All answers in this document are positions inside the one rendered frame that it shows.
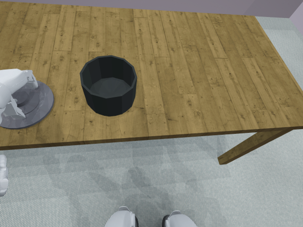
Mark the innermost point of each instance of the knob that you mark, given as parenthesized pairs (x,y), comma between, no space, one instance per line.
(22,97)

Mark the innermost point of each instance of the lid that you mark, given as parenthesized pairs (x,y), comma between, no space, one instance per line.
(39,106)

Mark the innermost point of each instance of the robot left hand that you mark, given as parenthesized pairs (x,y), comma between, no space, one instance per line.
(14,79)

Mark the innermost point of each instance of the robot left forearm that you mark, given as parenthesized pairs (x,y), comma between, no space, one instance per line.
(5,97)

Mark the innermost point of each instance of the robot right thigh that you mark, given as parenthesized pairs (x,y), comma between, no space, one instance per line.
(179,220)

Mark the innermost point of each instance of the left robot shin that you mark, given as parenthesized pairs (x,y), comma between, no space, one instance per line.
(123,208)

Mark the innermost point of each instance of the pot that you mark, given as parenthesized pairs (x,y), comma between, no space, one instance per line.
(109,85)

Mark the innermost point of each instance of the table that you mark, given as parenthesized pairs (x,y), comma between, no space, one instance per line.
(198,74)

